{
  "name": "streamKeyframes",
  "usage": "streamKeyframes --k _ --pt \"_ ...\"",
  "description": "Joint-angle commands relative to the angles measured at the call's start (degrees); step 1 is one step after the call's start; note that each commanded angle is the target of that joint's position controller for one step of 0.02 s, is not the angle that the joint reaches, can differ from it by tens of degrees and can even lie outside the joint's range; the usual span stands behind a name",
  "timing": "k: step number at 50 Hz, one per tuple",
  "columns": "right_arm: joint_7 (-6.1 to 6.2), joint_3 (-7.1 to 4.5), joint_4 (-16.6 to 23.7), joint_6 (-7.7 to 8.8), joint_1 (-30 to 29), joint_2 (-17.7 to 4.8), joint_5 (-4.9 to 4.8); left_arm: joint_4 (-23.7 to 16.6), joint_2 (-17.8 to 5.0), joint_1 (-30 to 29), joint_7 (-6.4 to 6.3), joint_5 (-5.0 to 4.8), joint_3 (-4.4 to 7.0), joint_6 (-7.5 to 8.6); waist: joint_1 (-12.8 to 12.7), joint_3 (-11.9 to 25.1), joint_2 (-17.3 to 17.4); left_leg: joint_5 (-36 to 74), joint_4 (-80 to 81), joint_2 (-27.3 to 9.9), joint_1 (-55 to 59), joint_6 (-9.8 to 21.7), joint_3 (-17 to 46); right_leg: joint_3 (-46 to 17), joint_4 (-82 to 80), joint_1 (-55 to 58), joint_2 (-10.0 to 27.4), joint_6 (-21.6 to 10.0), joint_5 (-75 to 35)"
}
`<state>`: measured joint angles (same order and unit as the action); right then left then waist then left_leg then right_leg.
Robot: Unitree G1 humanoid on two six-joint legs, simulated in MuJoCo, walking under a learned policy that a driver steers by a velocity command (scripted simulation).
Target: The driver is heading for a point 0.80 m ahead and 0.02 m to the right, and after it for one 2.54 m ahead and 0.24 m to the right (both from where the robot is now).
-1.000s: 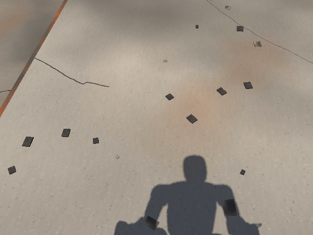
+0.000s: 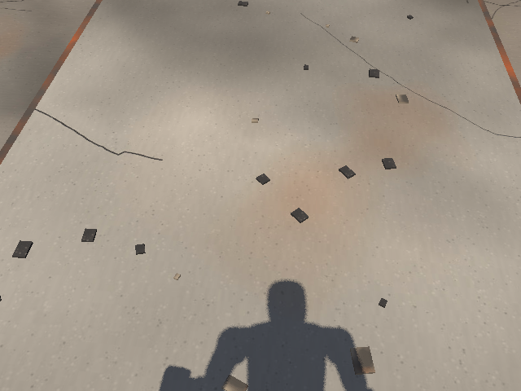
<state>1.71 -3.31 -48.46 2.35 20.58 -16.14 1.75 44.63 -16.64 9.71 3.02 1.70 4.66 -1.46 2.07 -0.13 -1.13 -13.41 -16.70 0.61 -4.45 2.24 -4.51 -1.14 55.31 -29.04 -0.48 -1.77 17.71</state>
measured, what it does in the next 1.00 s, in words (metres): walks ahead: right foot, then left foot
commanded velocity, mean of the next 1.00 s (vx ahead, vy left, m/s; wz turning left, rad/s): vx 0.07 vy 0.00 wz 0.00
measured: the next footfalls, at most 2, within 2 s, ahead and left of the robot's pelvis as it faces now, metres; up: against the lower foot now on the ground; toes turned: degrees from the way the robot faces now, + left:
right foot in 0.20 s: +0.15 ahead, -0.14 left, +0.00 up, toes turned -10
left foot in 0.68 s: +0.14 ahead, +0.04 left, +0.00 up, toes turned -6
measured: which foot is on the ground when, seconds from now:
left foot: down 0.00-0.20, up 0.22-0.66, down 0.68-1.00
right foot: up 0.00-0.18, down 0.20-0.70, up 0.72-1.00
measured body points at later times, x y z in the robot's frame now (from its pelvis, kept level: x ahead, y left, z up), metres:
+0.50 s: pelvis +0.09 -0.07 +0.00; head +0.11 -0.09 +0.44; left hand +0.26 +0.15 -0.11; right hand +0.12 -0.34 -0.15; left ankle +0.14 +0.07 -0.70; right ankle +0.11 -0.14 -0.75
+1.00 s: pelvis +0.11 -0.06 -0.01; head +0.14 -0.05 +0.44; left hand +0.23 +0.22 -0.12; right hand +0.21 -0.35 -0.12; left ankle +0.10 +0.04 -0.75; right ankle +0.11 -0.19 -0.71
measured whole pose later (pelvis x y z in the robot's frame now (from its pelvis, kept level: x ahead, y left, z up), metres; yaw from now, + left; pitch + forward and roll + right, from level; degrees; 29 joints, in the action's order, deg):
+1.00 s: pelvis +0.11 -0.06 -0.01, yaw +4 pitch +1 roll +0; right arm -0.3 -4.4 -44.4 -2.4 14.6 -16.8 1.0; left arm 42.0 -16.7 9.3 -0.6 1.3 2.6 -2.7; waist 1.6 -2.8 -0.6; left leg -13.1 -25.5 5.2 -13.3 3.3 8.7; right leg -2.2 45.7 -22.3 -1.2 1.7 25.4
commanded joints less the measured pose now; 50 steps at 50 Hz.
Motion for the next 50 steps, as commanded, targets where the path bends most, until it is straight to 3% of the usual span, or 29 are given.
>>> streamKeyframes --k 1,3,6,8,9,10,11,12,13,14,15,17,19,22,24,27,31,33,34,35,36,37,38,39,40,42,45,48,50 --pt "-0.35 -1.14 3.3 1.74 -1.7 -6.1 0.01 -5.5 -1.8 -5.5 1.41 0.19 -0.13 0.49 0.1 -4.8 5.7 8.4 8.1 -14.6 3.2 8.3 7.9 0.9 -3.0 -9.0 2.7 1.8 -2.9" --pt "-0.67 -1.47 3.1 1.44 -1.4 -7.5 -0.17 -7.2 -1.0 -7.1 1.77 0.11 -0.75 0.30 0.4 -3.6 8.0 19.4 4.0 -14.5 1.4 7.3 2.9 2.9 -9.4 -3.5 2.8 1.8 -2.9" --pt "-0.95 -2.04 2.8 0.42 -0.6 -9.4 -0.52 -8.9 -2.4 -7.9 1.40 -0.15 -0.58 -0.06 1.0 -1.7 11.0 27.8 -2.6 -14.7 -0.3 5.4 -0.3 6.8 -16.0 4.0 0.4 0.3 -1.9" --pt "-0.80 -2.27 3.1 -0.19 -1.2 -10.2 -1.14 -8.8 -3.5 -4.9 0.63 0.32 -0.05 0.11 -0.4 0.2 10.2 33.2 -10.7 -14.8 -0.5 4.0 -1.6 7.7 -20.8 9.1 -1.6 -1.5 -1.8" --pt "-0.73 -2.15 3.3 -0.43 -1.8 -9.9 -1.55 -7.2 -4.1 0.7 -0.06 0.99 0.45 0.74 -3.2 3.4 6.9 32.9 -20.5 -13.0 -2.4 2.4 -4.1 7.7 -26.2 16.2 -3.6 -2.7 -5.5" --pt "-0.78 -1.76 3.7 -0.41 -0.4 -8.8 -1.32 -5.7 -7.2 7.3 -0.99 1.68 1.50 1.55 -6.3 8.1 0.4 21.0 -34.0 -10.7 -10.5 -0.5 -5.9 0.4 -30.5 27.1 0.7 -4.6 -10.7" --pt "-1.29 0.25 7.3 -0.89 1.5 -1.0 -0.26 -7.3 -15.1 8.2 -1.85 1.02 2.89 1.98 -3.2 11.2 -13.4 -23.3 -51.0 -3.5 -27.9 -3.7 -6.5 -25.0 -31.8 37.1 20.0 -10.2 -26.8" --pt "-1.06 -0.61 8.6 -1.88 -1.0 -5.5 0.56 -7.4 -17.0 11.6 -1.63 -2.20 3.83 1.50 -7.2 16.7 -10.2 -24.9 -56.9 -0.1 -30.8 -3.8 4.4 -35.8 -35.8 36.3 23.4 -18.2 -30.2" --pt "-0.99 -0.75 8.4 -2.42 -3.1 -6.1 -0.06 -7.0 -13.3 8.7 -1.97 -2.38 2.86 1.09 -5.5 10.6 -5.6 -20.5 -58.2 -3.1 -32.7 -3.4 6.1 -28.3 -35.9 32.4 21.8 -17.8 -26.7" --pt "-1.01 -0.47 7.9 -2.22 -4.5 -5.7 -0.59 -7.2 -9.0 5.0 -2.41 -2.12 1.50 0.94 -4.1 4.1 -3.8 -15.7 -55.2 -4.3 -31.9 -3.2 5.9 -22.0 -36.8 25.6 18.0 -15.7 -26.9" --pt "-0.92 -0.45 7.1 -2.13 -4.5 -5.4 -0.55 -7.5 -6.4 1.7 -2.73 -1.52 0.60 0.88 -2.2 2.3 -2.9 -11.9 -51.0 -5.4 -29.5 -3.0 6.2 -17.6 -37.6 22.1 14.0 -12.8 -27.3" --pt "-1.12 -0.51 5.2 -3.12 -0.7 -5.4 0.27 -7.4 -4.9 0.2 -2.93 -1.24 -0.12 1.41 -0.1 3.9 -3.8 -8.6 -48.7 -4.5 -23.0 -3.1 5.1 -12.1 -37.3 18.3 11.0 -11.5 -36.9" --pt "-1.47 -0.32 4.3 -3.84 0.6 -4.3 -0.26 -6.8 -4.6 0.9 -2.74 -0.91 -0.40 2.31 0.5 6.1 -2.5 -7.7 -46.2 -3.6 -20.5 -3.1 4.8 -10.0 -37.3 18.2 11.0 -11.5 -40.8" --pt "-1.88 0.58 3.4 -4.74 -1.5 -1.9 -0.57 -5.5 -1.7 0.8 -3.13 -0.37 -1.94 2.82 -0.2 4.8 -3.5 -5.4 -35.7 -3.9 -17.0 -3.1 5.4 -7.7 -40.4 16.5 10.6 -10.1 -29.4" --pt "-2.02 0.93 3.1 -5.16 -3.8 -1.4 -0.61 -4.4 -1.8 1.3 -3.42 0.11 -2.30 2.74 -1.6 3.0 -5.1 -4.6 -29.1 -3.2 -13.7 -2.7 5.2 -6.7 -41.8 14.9 10.3 -9.2 -20.2" --pt "-2.02 0.41 4.0 -5.19 -6.8 -3.3 -0.78 -3.5 -5.0 2.6 -3.89 0.06 -1.51 1.97 -2.8 1.0 -4.9 -7.6 -25.6 -1.3 -13.8 -2.0 4.5 -8.2 -40.5 16.1 12.3 -10.3 -14.5" --pt "-1.95 0.44 4.8 -4.32 -6.7 -2.5 -1.03 -2.8 -6.2 3.1 -4.81 -0.62 -0.80 1.06 -2.4 0.5 -3.4 -10.4 -21.0 -0.3 -14.2 -0.7 3.1 -9.2 -35.7 20.0 14.8 -11.5 -21.8" --pt "-1.84 0.73 4.8 -3.52 -5.2 -1.6 -1.10 -2.4 -6.6 2.7 -5.26 -0.97 -0.40 0.84 -0.8 1.1 -2.3 -2.8 -10.7 0.0 -9.6 0.3 3.3 -6.9 -31.4 19.8 13.8 -9.2 -25.4" --pt "-1.69 0.45 5.1 -3.02 -5.0 -3.2 -0.79 -2.5 -6.2 3.0 -5.38 -0.89 -0.29 0.90 -0.8 1.5 -0.5 2.5 -6.3 -1.9 -6.8 1.4 7.6 -5.2 -28.2 17.9 12.1 -6.6 -22.7" --pt "-1.41 -0.44 5.5 -2.43 -3.2 -7.7 0.11 -4.1 -4.1 2.8 -5.27 -0.80 -0.70 0.91 -1.6 3.3 7.2 12.5 -2.3 -11.0 -2.8 4.2 20.2 -0.2 -18.1 12.8 6.8 -3.3 -14.7" --pt "-1.51 -2.12 5.0 -2.63 -3.5 -12.0 -1.14 -5.7 -1.8 0.1 -5.51 -1.30 -1.22 0.45 -1.4 -1.4 16.1 31.5 -2.4 -19.1 -3.6 12.0 31.2 5.7 -13.0 3.5 -3.5 0.1 5.8" --pt "-1.57 -1.89 4.6 -2.53 0.2 -10.0 -0.98 -5.7 -3.1 -1.5 -5.58 -0.60 -1.06 -0.19 1.1 -0.5 12.0 36.4 -1.6 -21.2 -0.6 16.3 32.4 1.7 -1.9 -0.7 -3.1 0.7 16.5" --pt "-1.37 -1.91 4.6 -2.63 -0.6 -9.3 -1.27 -5.2 -2.9 -0.6 -5.21 -0.66 -0.98 -0.51 -0.1 0.1 8.0 35.4 -2.1 -18.8 -0.4 16.5 28.8 -0.3 3.1 -1.6 -2.3 1.1 15.0" --pt "-1.12 -1.82 5.3 -3.13 -3.9 -8.4 -1.19 -4.7 -3.1 0.0 -4.95 -0.93 -0.83 -0.63 -1.7 -0.4 5.6 32.9 -2.3 -15.4 -1.1 14.4 25.5 -1.2 4.5 -2.0 -1.4 1.7 11.8" --pt "-0.88 -1.82 5.9 -3.42 -6.0 -8.0 -1.49 -4.9 -3.8 -0.1 -4.73 -0.77 -0.58 -0.73 -2.6 -0.8 5.9 32.3 -2.6 -13.2 -0.8 12.7 23.6 -1.4 4.2 -2.8 -0.8 2.2 9.3" --pt "-1.08 -1.93 6.6 -3.70 -7.1 -7.4 -1.54 -4.6 -3.9 0.6 -4.35 -0.41 -0.64 -0.75 -2.5 2.0 6.5 34.3 -3.8 -10.2 1.1 11.4 21.2 -0.4 2.9 -1.7 -1.2 3.6 7.2" --pt "-1.23 -2.72 6.2 -3.94 -4.3 -8.6 -1.47 -6.0 -3.2 -1.6 -4.23 -0.89 -1.09 -0.87 -0.6 2.8 7.1 31.9 -4.8 -10.2 2.8 11.6 23.2 -0.2 -2.6 -1.8 -1.0 4.4 7.0" --pt "-1.75 -3.49 6.2 -4.44 -2.8 -9.8 -0.75 -7.5 -3.8 -3.8 -3.56 -0.24 -1.38 -0.44 1.4 2.7 8.9 -2.3 -0.7 -8.9 -0.4 12.2 28.5 -0.1 -9.4 0.7 -1.2 3.7 7.8" --pt "-2.46 -3.81 7.0 -4.56 -4.4 -10.3 -0.18 -8.2 -4.2 -4.3 -3.26 -0.24 -1.36 0.16 1.2 0.4 10.3 -14.8 1.0 -8.2 -5.2 12.1 31.9 0.2 -14.3 4.2 -2.2 2.9 8.9"
Keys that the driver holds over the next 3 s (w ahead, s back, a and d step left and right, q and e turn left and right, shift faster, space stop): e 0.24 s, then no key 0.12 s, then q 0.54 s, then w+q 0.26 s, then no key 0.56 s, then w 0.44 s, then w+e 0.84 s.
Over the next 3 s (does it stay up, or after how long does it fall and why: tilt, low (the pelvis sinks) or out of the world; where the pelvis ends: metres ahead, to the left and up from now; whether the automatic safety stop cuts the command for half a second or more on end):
stays up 0.77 0.05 -0.01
